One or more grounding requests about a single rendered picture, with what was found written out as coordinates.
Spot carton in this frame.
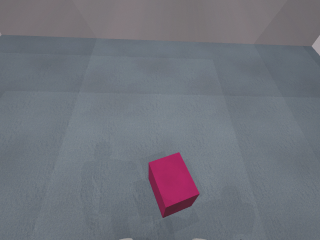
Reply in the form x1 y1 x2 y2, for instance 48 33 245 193
148 152 200 218

